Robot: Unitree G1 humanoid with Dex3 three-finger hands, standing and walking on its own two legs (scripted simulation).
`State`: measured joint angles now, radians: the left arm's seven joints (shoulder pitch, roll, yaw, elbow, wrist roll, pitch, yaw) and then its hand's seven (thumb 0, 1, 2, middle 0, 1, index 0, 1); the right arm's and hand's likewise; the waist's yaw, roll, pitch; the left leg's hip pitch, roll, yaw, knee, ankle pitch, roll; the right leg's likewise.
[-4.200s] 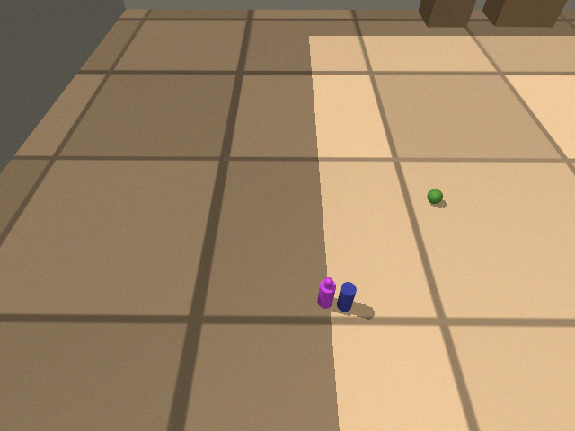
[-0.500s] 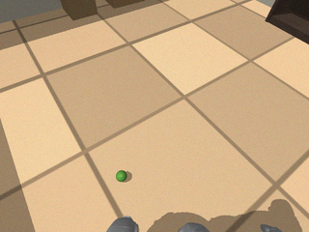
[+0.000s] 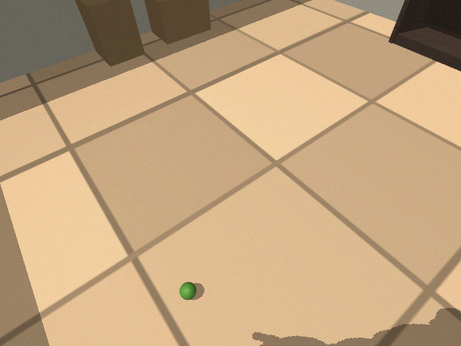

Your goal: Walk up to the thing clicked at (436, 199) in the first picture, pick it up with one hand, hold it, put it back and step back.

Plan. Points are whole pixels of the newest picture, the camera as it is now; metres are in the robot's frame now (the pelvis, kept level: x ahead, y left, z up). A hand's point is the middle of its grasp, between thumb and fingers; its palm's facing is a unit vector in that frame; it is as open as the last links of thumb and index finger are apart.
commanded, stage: walk up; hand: left
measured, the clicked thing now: (187, 290) +0.43 +0.23 -0.73
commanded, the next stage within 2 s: stand in 1.14 s
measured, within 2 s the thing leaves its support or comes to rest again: neither
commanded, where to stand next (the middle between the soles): +0.06 +0.00 m, yaw +0 degrees
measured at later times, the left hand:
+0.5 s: hand out of the picture +0.11 +0.25 -0.14, palm faces -0.02 -0.94 -0.33, open 7.4 cm
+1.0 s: hand out of the picture +0.10 +0.25 -0.14, palm faces -0.02 -0.94 -0.33, open 7.4 cm
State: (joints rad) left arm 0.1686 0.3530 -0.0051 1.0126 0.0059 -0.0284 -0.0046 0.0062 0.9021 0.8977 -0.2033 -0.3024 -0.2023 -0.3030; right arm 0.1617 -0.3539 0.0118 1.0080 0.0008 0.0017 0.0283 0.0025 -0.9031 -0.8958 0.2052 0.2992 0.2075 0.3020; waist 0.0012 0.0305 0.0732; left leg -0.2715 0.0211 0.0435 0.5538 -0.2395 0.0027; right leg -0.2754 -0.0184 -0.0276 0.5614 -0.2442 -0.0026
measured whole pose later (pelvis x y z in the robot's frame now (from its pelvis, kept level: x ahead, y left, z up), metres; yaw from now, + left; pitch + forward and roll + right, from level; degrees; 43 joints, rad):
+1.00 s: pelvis +0.03 +0.00 +0.02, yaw +0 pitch -2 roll +0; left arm 0.10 0.34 0.01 1.18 0.01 -0.01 -0.01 0.01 0.90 0.90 -0.20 -0.30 -0.20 -0.30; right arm 0.09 -0.34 0.00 1.17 -0.01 -0.01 0.01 0.00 -0.90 -0.90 0.20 0.30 0.21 0.30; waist 0.00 0.00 0.06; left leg -0.12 0.02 0.04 0.31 -0.16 0.00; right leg -0.12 -0.01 -0.03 0.30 -0.15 0.00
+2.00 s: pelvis +0.05 -0.01 +0.02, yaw +1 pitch -2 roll +0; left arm 0.10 0.35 0.00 1.15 0.00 -0.01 0.00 0.00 0.90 0.90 -0.20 -0.30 -0.20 -0.30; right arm 0.09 -0.34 0.01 1.14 -0.01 -0.01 0.00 0.00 -0.90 -0.90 0.20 0.30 0.21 0.30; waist 0.00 0.01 0.04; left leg -0.08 0.04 0.03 0.29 -0.17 -0.03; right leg -0.08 0.01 -0.05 0.28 -0.18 -0.02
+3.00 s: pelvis +0.05 -0.02 +0.02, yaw +0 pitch -1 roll +0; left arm 0.11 0.35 0.00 1.14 0.01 -0.01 0.00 0.00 0.90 0.90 -0.20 -0.30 -0.20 -0.30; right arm 0.12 -0.35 0.01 1.13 -0.02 -0.01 0.00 0.00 -0.90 -0.90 0.20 0.30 0.21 0.30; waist 0.00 0.01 0.04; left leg -0.08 0.05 0.03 0.29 -0.18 -0.03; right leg -0.08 0.02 -0.05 0.29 -0.18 -0.03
